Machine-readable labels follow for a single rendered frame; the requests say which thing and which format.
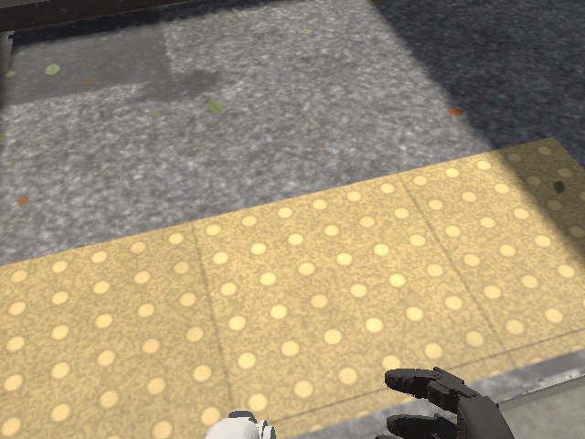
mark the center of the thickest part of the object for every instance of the robot left thigh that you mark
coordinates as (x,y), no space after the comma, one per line
(241,428)

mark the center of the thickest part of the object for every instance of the robot right hand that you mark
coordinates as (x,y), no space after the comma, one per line
(477,417)

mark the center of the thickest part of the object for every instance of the robot left shin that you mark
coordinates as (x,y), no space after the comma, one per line
(241,413)

